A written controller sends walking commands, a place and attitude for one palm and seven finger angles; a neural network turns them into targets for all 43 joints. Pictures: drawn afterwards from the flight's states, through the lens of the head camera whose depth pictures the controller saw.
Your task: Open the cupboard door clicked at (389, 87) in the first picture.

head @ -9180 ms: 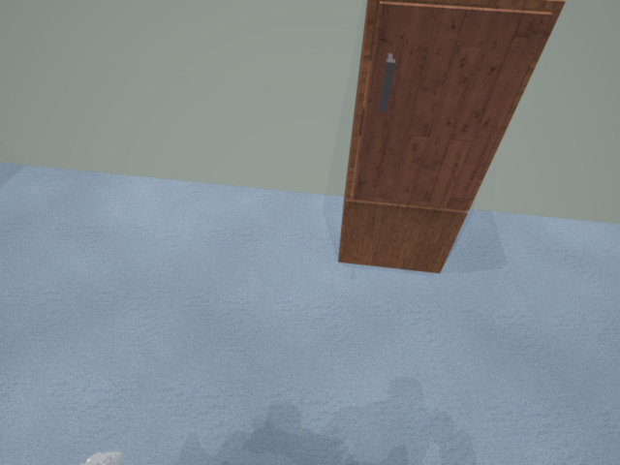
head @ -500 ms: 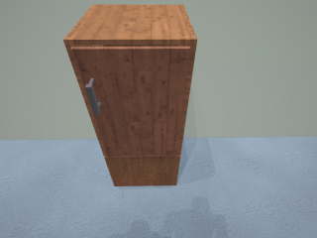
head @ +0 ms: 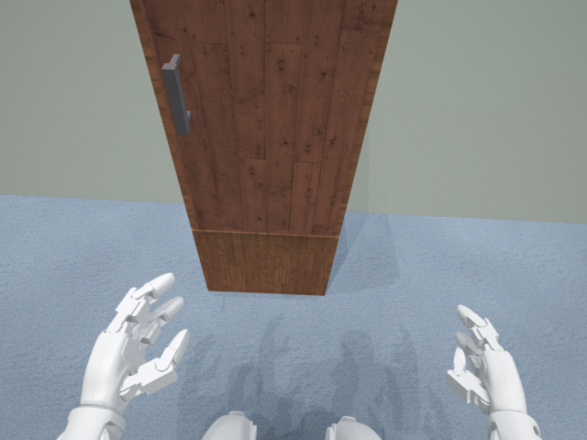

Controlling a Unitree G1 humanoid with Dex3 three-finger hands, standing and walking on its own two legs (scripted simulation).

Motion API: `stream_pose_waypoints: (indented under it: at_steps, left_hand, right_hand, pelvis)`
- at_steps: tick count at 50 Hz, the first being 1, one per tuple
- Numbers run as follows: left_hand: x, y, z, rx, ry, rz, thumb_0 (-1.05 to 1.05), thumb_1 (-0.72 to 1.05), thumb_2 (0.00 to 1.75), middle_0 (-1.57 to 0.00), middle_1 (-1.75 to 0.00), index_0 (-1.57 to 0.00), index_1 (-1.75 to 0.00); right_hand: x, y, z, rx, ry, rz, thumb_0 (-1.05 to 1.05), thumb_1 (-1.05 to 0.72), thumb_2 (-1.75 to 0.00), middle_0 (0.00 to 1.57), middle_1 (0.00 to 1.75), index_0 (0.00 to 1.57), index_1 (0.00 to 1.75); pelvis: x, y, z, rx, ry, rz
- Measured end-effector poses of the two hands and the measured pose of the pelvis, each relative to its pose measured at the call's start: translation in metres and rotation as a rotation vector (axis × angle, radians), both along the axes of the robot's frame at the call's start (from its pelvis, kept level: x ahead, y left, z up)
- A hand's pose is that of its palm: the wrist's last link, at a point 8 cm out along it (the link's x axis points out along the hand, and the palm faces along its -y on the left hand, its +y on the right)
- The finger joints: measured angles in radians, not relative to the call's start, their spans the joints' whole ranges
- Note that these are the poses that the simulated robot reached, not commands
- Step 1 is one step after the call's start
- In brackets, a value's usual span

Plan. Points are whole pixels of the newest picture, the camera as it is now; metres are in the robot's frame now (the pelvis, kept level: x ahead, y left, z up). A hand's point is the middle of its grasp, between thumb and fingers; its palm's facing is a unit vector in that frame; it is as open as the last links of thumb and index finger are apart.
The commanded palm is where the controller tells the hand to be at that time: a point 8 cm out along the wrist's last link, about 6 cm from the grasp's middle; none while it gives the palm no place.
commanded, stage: raise the hand with hooked fingers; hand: left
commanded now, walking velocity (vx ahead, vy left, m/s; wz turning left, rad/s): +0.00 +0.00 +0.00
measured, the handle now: (179, 95) +0.64 +0.26 +0.12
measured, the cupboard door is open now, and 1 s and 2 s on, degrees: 0 0 0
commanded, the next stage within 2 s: move the hooked fingers beside the handle in 1.66 s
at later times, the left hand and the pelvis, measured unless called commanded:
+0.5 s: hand (116, 299) +0.26 +0.24 +0.08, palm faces +0.07 -1.00 -0.06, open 11.7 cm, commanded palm +0.23 +0.29 +0.08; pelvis +0.03 +0.02 +0.02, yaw +1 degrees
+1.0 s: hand (83, 246) +0.30 +0.28 +0.12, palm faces +0.08 -1.00 -0.05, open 13.9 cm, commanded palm +0.28 +0.33 +0.12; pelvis +0.04 +0.02 +0.04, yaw +1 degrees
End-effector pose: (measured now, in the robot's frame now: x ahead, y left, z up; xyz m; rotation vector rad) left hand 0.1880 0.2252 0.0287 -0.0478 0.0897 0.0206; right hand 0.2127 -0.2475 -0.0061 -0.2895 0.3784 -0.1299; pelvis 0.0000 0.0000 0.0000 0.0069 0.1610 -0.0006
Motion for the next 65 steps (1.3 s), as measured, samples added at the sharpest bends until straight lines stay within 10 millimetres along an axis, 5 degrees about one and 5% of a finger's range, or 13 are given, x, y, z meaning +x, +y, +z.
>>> stream_pose_waypoints:
  at_steps: [6,14,22,30,45,65]
  left_hand:
    - [-0.020,0.028,0.020,0.100,-0.074,0.120,0.02,0.45,0.71,-0.24,-0.59,-0.24,-0.59]
    - [0.023,0.037,0.033,0.098,-0.056,-0.016,0.01,0.26,0.63,-0.25,-0.71,-0.25,-0.71]
    - [0.042,0.058,0.050,0.101,-0.043,0.044,0.01,0.07,0.55,-0.27,-0.83,-0.26,-0.83]
    - [0.056,0.072,0.054,0.100,-0.063,0.033,0.00,-0.11,0.47,-0.28,-0.95,-0.28,-0.95]
    - [0.080,0.096,0.086,0.104,-0.099,0.053,0.00,-0.43,0.33,-0.30,-1.16,-0.30,-1.16]
    - [0.112,0.116,0.111,0.076,-0.099,0.046,-0.01,-0.50,0.30,-0.30,-1.20,-0.30,-1.20]
  right_hand:
    - [0.010,0.037,-0.023,0.019,0.076,0.097,0.01,-0.90,-0.90,0.20,0.30,0.20,0.30]
    - [-0.022,0.061,-0.062,0.102,0.271,0.076,0.01,-0.90,-0.90,0.21,0.30,0.20,0.30]
    - [-0.049,0.038,-0.052,0.076,0.333,-0.039,0.01,-0.90,-0.90,0.21,0.30,0.20,0.30]
    - [-0.041,0.014,-0.035,-0.001,0.318,-0.073,0.01,-0.90,-0.90,0.21,0.30,0.20,0.30]
    - [-0.012,0.036,-0.018,0.045,0.256,-0.009,0.01,-0.90,-0.90,0.21,0.30,0.20,0.30]
    - [-0.043,0.012,-0.016,0.021,0.331,-0.066,0.01,-0.90,-0.90,0.21,0.30,0.20,0.30]
  pelvis:
    - [0.006,0.002,-0.004,-0.042,0.024,0.033]
    - [0.010,0.008,0.001,-0.059,0.040,0.040]
    - [0.024,0.014,0.017,-0.046,0.036,0.019]
    - [0.031,0.018,0.023,-0.046,0.027,0.019]
    - [0.037,0.017,0.037,-0.045,-0.014,0.024]
    - [0.033,0.011,0.049,-0.032,-0.047,0.011]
